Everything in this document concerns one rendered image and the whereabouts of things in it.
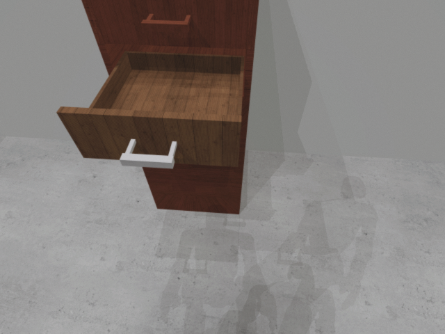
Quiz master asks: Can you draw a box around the drawer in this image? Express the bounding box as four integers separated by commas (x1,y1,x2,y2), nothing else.
57,51,245,167

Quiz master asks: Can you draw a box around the handle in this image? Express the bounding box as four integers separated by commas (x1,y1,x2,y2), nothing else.
141,19,189,33
120,139,177,169

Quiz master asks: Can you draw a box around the cabinet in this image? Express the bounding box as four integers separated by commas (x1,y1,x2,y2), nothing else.
82,0,259,214

